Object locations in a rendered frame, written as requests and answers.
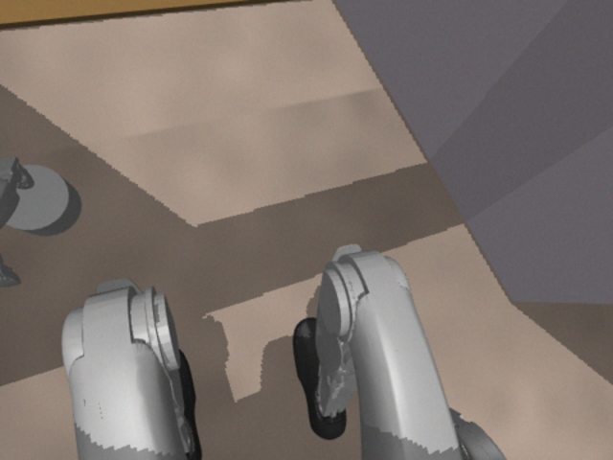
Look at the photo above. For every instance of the left robot foot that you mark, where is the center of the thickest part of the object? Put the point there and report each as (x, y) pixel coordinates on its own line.
(189, 397)

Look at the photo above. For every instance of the right robot foot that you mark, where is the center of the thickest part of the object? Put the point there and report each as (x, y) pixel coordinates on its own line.
(307, 366)

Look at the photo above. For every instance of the tin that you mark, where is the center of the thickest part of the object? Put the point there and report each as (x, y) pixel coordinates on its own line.
(49, 208)

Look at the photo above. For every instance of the left robot hand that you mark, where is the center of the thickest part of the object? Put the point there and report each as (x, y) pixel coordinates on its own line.
(12, 176)

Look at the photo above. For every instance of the right robot hand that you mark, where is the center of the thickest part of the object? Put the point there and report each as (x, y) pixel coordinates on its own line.
(474, 443)

